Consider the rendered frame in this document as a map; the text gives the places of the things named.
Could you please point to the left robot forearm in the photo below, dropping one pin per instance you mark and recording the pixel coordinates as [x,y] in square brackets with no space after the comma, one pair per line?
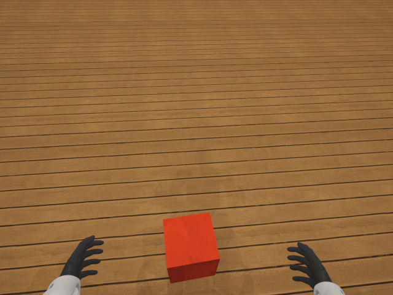
[64,285]

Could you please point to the right robot forearm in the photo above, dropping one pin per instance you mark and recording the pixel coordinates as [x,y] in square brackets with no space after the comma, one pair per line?
[327,288]

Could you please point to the left robot hand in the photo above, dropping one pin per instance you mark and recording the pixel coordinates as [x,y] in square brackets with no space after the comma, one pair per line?
[76,262]

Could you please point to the right robot hand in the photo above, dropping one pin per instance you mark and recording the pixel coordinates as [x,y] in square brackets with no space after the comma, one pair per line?
[315,270]

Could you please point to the carton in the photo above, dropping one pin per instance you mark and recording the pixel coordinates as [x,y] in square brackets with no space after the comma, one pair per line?
[191,247]

